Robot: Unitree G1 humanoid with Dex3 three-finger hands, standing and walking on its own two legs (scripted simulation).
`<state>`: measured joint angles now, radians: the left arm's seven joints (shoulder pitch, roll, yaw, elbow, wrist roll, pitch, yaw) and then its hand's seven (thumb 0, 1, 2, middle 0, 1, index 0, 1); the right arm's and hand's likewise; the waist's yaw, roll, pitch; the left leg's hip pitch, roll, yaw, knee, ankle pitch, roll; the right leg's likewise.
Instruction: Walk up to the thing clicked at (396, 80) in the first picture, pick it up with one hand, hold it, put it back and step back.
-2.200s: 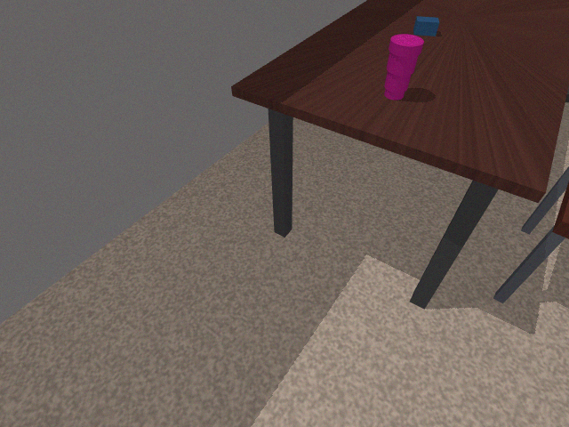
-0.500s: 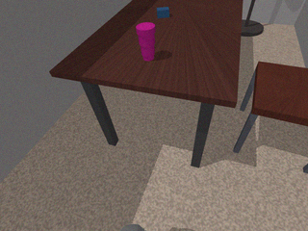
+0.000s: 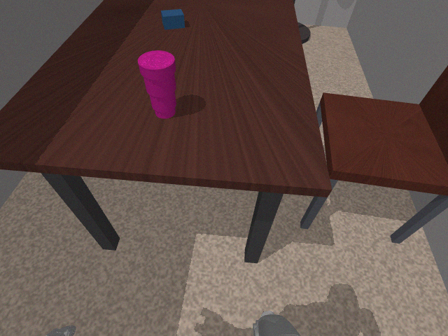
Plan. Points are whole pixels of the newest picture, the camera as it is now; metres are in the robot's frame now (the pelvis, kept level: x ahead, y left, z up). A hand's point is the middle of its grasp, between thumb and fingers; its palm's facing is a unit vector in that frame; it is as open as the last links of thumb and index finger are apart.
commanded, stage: walk up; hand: left
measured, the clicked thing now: (161, 88) +0.68 +0.15 +0.05
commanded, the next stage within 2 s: stand in 1.90 s
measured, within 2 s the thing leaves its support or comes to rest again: neither
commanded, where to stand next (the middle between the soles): +0.13 -0.01 m, yaw -5 degrees
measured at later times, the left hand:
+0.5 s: hand (104, 312) +0.21 +0.25 -0.17, palm faces -0.11 -0.93 -0.34, open 7.4 cm
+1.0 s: hand (104, 335) +0.17 +0.24 -0.16, palm faces -0.14 -0.92 -0.36, open 7.4 cm
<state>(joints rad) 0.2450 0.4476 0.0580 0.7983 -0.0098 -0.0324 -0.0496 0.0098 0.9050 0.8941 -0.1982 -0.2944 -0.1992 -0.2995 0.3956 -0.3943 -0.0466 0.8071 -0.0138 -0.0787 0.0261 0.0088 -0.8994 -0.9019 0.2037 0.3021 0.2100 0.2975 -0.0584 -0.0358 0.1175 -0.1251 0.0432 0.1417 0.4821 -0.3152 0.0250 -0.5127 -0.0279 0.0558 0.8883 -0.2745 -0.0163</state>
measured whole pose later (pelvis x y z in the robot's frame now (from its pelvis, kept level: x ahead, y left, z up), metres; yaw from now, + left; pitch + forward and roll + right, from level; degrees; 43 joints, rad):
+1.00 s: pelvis +0.05 +0.00 -0.01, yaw -8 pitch -3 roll +0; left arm 0.16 0.35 0.02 1.00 0.00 0.00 -0.01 0.01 0.90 0.89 -0.20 -0.30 -0.20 -0.30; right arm 0.17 -0.37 -0.01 0.99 0.00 -0.02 0.00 0.01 -0.90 -0.90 0.20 0.30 0.21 0.30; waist 0.00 0.03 0.07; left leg -0.29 0.05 -0.01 0.63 -0.29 -0.03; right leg -0.21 -0.01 0.04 0.63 -0.37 0.02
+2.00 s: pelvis +0.06 +0.00 +0.01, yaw -7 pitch -2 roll +0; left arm 0.09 0.34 0.01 1.14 0.00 0.00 -0.01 0.01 0.90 0.89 -0.20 -0.29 -0.20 -0.30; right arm 0.07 -0.35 -0.01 1.13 -0.01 -0.02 0.00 0.01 -0.90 -0.90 0.20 0.30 0.21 0.30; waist 0.00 0.01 0.05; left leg -0.17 0.03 -0.02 0.37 -0.16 -0.03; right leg -0.07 -0.04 0.01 0.33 -0.23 0.04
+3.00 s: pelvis +0.07 +0.00 +0.01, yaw -6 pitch -1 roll +0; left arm 0.13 0.35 0.00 1.12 0.00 0.00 -0.01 0.01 0.90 0.89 -0.20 -0.29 -0.20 -0.30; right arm 0.10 -0.36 0.00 1.14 0.00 -0.01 0.01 0.01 -0.90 -0.90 0.20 0.30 0.21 0.30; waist -0.01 0.01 0.05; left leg -0.17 0.02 -0.03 0.35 -0.15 -0.03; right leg -0.08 -0.04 0.01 0.33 -0.23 0.04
